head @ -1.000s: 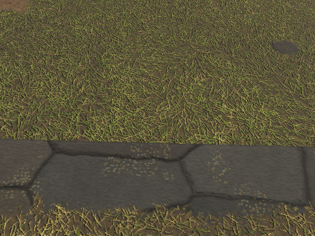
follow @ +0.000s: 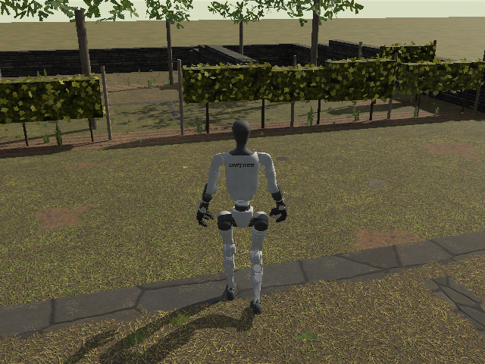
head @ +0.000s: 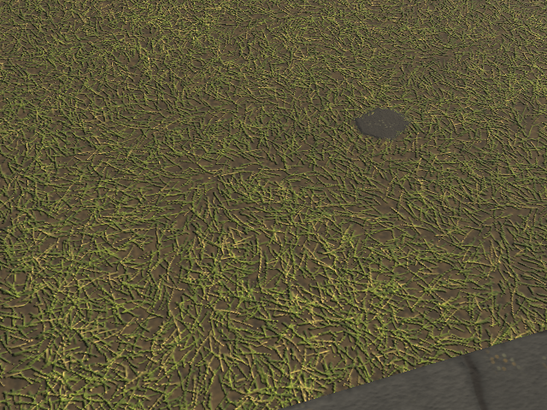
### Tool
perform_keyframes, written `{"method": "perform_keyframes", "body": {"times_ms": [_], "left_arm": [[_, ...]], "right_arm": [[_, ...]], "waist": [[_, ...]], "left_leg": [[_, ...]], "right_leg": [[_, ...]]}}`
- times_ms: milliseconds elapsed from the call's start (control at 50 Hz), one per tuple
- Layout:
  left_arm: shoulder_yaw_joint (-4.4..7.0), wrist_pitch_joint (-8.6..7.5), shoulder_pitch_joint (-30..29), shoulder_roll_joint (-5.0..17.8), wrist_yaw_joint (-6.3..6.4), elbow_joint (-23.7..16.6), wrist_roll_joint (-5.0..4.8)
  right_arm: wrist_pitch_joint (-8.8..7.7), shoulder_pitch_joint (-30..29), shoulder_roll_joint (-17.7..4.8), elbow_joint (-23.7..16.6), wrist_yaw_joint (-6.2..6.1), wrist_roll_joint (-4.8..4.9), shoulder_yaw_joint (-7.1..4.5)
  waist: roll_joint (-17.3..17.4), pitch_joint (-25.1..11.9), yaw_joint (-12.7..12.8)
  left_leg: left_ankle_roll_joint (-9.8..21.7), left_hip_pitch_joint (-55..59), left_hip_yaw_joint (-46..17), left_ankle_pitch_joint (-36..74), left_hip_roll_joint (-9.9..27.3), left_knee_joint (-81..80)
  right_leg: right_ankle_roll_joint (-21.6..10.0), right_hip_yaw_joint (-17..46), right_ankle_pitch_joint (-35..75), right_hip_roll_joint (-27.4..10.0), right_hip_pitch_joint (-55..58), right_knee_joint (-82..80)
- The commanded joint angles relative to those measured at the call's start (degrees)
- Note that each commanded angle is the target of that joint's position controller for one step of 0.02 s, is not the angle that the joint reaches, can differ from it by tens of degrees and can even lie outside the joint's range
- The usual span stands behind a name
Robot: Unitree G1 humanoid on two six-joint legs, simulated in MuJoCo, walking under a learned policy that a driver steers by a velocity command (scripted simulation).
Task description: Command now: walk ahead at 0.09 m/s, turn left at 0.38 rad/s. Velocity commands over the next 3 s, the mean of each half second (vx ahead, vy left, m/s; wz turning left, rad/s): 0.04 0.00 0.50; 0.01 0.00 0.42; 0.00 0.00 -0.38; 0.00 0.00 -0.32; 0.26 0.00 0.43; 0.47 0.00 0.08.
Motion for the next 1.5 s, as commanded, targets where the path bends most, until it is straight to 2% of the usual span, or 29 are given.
{"method": "perform_keyframes", "body": {"times_ms": [20, 40, 80, 180, 280, 340, 360, 380, 400, 420, 480, 600, 760, 780, 800, 820, 840, 860, 920, 960, 1100, 1260, 1280, 1300, 1320, 1340, 1380, 1420, 1500], "left_arm": [[1.22, 0.26, 2.8, 7.0, -0.28, -4.3, -0.97], [1.49, 1.14, 0.7, 7.0, 0.25, -4.8, -0.41], [1.47, 2.31, 0.6, 5.8, 0.81, -5.9, -0.15], [1.02, 1.91, 1.2, 4.3, 1.55, -5.4, -0.46], [1.44, 0.97, 0.0, 5.1, 0.91, -6.2, -0.94], [2.11, -0.05, 4.2, 5.8, 0.03, -5.0, -1.21], [3.02, -0.09, 6.3, 9.0, 0.17, -4.9, -0.36], [4.19, 0.49, 5.1, 14.3, 0.45, -5.4, 1.49], [3.93, 0.33, 2.5, 12.7, 0.27, -6.9, 3.29], [2.99, 0.07, -1.2, 9.4, 0.67, -8.8, 2.74], [1.86, 0.3, -4.2, 6.4, 1.11, -9.8, 0.02], [3.0, 1.86, 2.2, 9.6, 1.75, -8.9, 0.33], [4.32, 1.79, -0.9, 12.1, 0.16, -8.7, -2.23], [4.0, 1.63, 0.6, 10.6, 0.06, -7.9, -2.46], [3.41, 1.44, 3.2, 8.1, -0.22, -7.3, -1.18], [1.31, 1.2, 2.8, 3.4, -0.87, -10.0, 2.4], [2.27, 0.99, -2.1, 7.0, -0.44, -10.7, 0.91], [2.82, 1.45, -3.4, 8.9, -0.21, -10.2, -0.96], [2.69, 2.9, 1.0, 7.4, 0.26, -6.2, -0.34], [2.12, 3.14, 3.9, 5.8, -0.22, -4.7, -0.89], [1.75, 3.65, -0.5, 7.8, -0.4, -7.9, -1.61], [1.71, 3.78, 4.3, 5.4, -2.09, -8.1, -1.79], [2.12, 3.69, 5.3, 6.6, -2.04, -8.1, -1.35], [3.56, 3.53, 6.4, 12.0, -1.35, -8.7, -0.98], [4.69, 3.03, 7.0, 17.4, -1.17, -9.9, -0.36], [3.97, 1.93, 8.6, 14.8, -1.56, -10.5, 1.12], [3.5, 0.79, 2.7, 12.8, -1.37, -11.1, -0.11], [2.54, 1.2, 0.0, 10.7, -0.68, -12.1, -1.52], [2.65, 1.94, 1.6, 11.2, -0.09, -12.7, -1.11]], "right_arm": [[1.53, 2.8, -8.2, -5.3, -1.27, 1.22, -2.19], [2.35, 1.4, -7.6, -6.0, -1.67, 1.54, -1.84], [3.51, 0.1, -8.1, -6.7, -2.16, 0.82, -2.01], [4.75, 1.3, -10.7, -8.7, -3.61, 1.15, -3.55], [6.17, 1.4, -10.3, -10.1, -4.06, 1.35, -3.79], [7.12, 0.9, -9.7, -10.9, -4.36, 2.04, -3.68], [7.23, 2.0, -7.8, -11.3, -4.42, 2.05, -3.13], [6.82, 1.6, -5.4, -13.3, -4.14, 2.25, -2.65], [5.74, 1.6, -8.9, -13.6, -3.65, 1.3, -3.72], [5.69, 3.8, -11.6, -11.9, -3.3, 1.38, -4.77], [7.55, 7.0, -8.5, -9.3, -3.52, 1.49, -4.29], [7.52, -1.0, -5.4, -14.7, -2.47, 2.19, -2.52], [8.19, 2.6, -6.0, -15.4, -0.64, 2.32, -3.19], [8.14, 5.1, -6.7, -14.3, -0.89, 2.17, -3.72], [7.94, 7.6, -10.5, -14.1, -1.55, 2.2, -4.97], [7.59, 7.2, -16.5, -16.0, -2.51, 1.33, -5.61], [6.26, 9.2, -13.6, -15.9, -1.9, -0.65, -4.62], [5.21, 7.0, -11.0, -15.1, -1.61, -1.02, -3.53], [4.29, -1.4, -4.4, -13.6, -2.03, 0.45, -0.93], [3.87, -2.2, -3.0, -12.2, -2.34, -0.53, -0.3], [5.31, -0.1, -9.1, -9.5, -3.53, 0.13, -2.41], [6.77, -3.6, -9.2, -8.7, -4.41, 1.83, -3.28], [6.83, -1.7, -8.7, -7.7, -4.4, 2.31, -3.33], [6.57, -0.6, -6.2, -8.0, -4.23, 1.08, -2.91], [6.02, -5.6, -4.1, -11.6, -4.17, -0.86, -1.97], [5.58, -8.4, -5.9, -11.9, -4.23, -0.29, -2.51], [5.83, -5.6, -7.4, -9.9, -4.16, 1.1, -3.38], [6.07, -4.0, -7.8, -8.9, -4.48, 0.46, -3.68], [5.67, -3.2, -6.6, -8.7, -4.38, 1.05, -3.33]], "waist": [[1.9, -14.9, -1.4], [-0.6, -10.8, -0.9], [3.6, -7.3, 1.0], [7.4, -11.2, 0.0], [9.4, -9.8, -1.0], [9.3, -8.9, 1.6], [5.2, -9.5, 1.6], [-11.3, -6.9, -0.6], [-16.2, -6.6, -0.4], [-10.8, -6.7, -1.7], [-6.2, -4.7, -2.0], [-10.0, -5.7, 3.1], [-11.1, -6.7, 0.4], [-9.1, -7.4, -0.5], [-0.3, -9.1, -0.4], [18.9, -9.8, 1.6], [14.1, -14.4, -3.9], [9.8, -11.2, -3.0], [7.2, -8.3, 1.6], [7.7, -8.5, 2.7], [7.2, -3.4, -1.5], [6.6, -6.6, 1.9], [5.0, -6.5, 2.4], [-6.1, -7.3, 1.0], [-18.8, -5.8, 2.0], [-11.4, -9.5, 5.1], [-4.2, -6.7, 1.3], [-4.9, -6.3, 0.0], [-5.7, -6.9, 0.4]], "left_leg": [[14.3, 27.3, -27.9, 14.3, 18.7, -9.7], [12.6, 20.0, -25.8, 7.1, 17.3, -12.0], [9.9, 11.0, -22.5, -1.7, 12.4, -14.8], [8.8, 10.9, -22.1, -4.3, 10.3, -14.3], [6.9, 11.4, -27.0, -12.0, 9.8, -13.9], [4.1, 8.8, -26.8, -12.9, 6.9, -10.7], [1.5, 3.4, -23.8, -18.1, 3.9, -4.8], [-1.7, -8.3, -11.5, -25.8, -5.1, 8.8], [-4.2, -10.7, -8.8, -29.2, -3.8, 23.6], [-5.0, -9.4, -10.0, -25.6, -2.0, 31.4], [-7.9, -10.6, -7.4, -18.2, -1.1, 41.6], [-10.5, -10.1, -2.3, -16.2, 3.3, 27.3], [-4.2, 9.1, 4.6, -9.6, 2.3, 0.0], [-2.3, 15.5, 4.3, -3.7, 0.9, -6.4], [0.4, 26.3, -4.4, 10.7, 6.2, -8.6], [8.7, 35.1, -25.0, 37.6, 22.7, -5.5], [17.2, 29.5, -26.9, 34.2, 27.4, -7.8], [15.2, 26.6, -20.6, 28.2, 23.4, -8.6], [8.3, 19.3, -9.6, 22.3, 15.7, -9.4], [7.6, 17.0, -5.4, 20.8, 14.0, -10.4], [11.2, 20.3, -10.4, 9.0, 20.1, -11.5], [7.1, 22.2, -3.9, 17.2, 19.8, -4.1], [3.5, 19.5, -1.2, 10.5, 17.4, -0.4], [-2.3, 9.4, 5.2, -2.4, 12.0, 12.1], [-7.4, -7.3, 6.0, -30.4, 1.8, 25.2], [-7.4, -9.8, -2.3, -35.6, 1.7, 35.2], [-6.9, -11.4, -4.6, -25.9, 3.9, 37.7], [-7.9, -9.2, -4.7, -19.3, 4.0, 36.5], [-9.4, -7.5, -4.4, -14.8, 2.6, 30.8]], "right_leg": [[2.1, 5.3, -0.5, -3.7, -20.4, 20.1], [2.3, 4.7, 1.9, -5.0, -19.5, 15.9], [2.3, 3.3, 4.5, -5.5, -14.0, 4.6], [4.1, 2.9, 9.7, -3.8, -8.1, -10.3], [3.4, 3.4, 11.4, -3.3, -5.6, -19.6], [0.9, 2.1, 17.8, -3.9, 3.5, -34.1], [-1.8, 7.7, 17.4, -11.6, 9.6, -38.2], [-9.2, 21.8, 21.8, -23.7, 11.5, -42.1], [-14.9, 29.6, 28.1, -30.4, 7.0, -44.0], [-14.0, 24.5, 30.6, -28.1, 6.1, -42.4], [-9.3, 11.1, 34.9, -20.7, 6.8, -39.6], [-11.8, 5.1, 39.1, -21.8, 15.4, -39.1], [-8.7, -0.7, 39.1, -23.8, 10.6, -33.1], [-5.8, -3.2, 35.5, -22.1, 7.6, -29.0], [-0.7, -8.2, 25.0, -18.4, -1.8, -18.6], [4.7, -10.4, -9.3, -10.8, -20.1, -0.6], [5.2, -1.7, -10.5, -9.0, -21.6, 7.9], [4.8, -0.2, -6.3, -10.4, -21.2, 10.3], [5.1, 0.6, 6.0, -11.5, -14.3, 5.1], [5.6, 0.3, 10.2, -11.1, -8.2, -0.5], [4.5, -1.6, 4.0, -10.1, -9.1, -11.2], [0.4, -6.5, 12.6, -7.1, -0.2, -26.2], [-1.5, -4.6, 21.3, -6.8, 4.2, -33.3], [-5.4, 8.4, 37.4, -14.8, 12.5, -37.3], [-16.7, 26.8, 56.6, -27.7, 17.4, -37.9], [-21.6, 28.0, 54.0, -29.1, 17.4, -39.0], [-15.5, 19.0, 46.1, -22.4, 15.6, -38.1], [-13.0, 15.9, 46.3, -19.3, 13.4, -38.3], [-13.0, 15.4, 44.6, -17.1, 14.4, -38.5]]}}
Next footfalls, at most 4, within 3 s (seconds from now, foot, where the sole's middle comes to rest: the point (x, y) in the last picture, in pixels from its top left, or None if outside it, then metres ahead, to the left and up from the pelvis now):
0.36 right None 0.14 -0.15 -0.76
0.80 left None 0.03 0.10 -0.76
1.28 right None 0.10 -0.13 -0.76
1.82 left None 0.09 0.10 -0.76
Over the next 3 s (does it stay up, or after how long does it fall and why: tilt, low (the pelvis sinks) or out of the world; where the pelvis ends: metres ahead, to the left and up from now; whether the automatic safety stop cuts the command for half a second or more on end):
stays up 0.40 0.20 0.00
